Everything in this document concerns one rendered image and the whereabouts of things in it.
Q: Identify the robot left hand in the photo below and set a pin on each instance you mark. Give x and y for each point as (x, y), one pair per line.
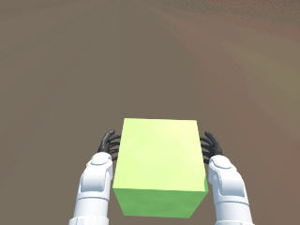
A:
(106, 144)

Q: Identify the left robot forearm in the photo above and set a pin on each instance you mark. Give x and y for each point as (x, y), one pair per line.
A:
(93, 194)

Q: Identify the right robot forearm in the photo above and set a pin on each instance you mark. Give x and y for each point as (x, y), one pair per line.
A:
(229, 193)

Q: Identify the carton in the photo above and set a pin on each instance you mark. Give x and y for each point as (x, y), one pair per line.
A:
(160, 170)

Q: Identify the robot right hand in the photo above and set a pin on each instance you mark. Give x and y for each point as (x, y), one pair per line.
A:
(213, 147)

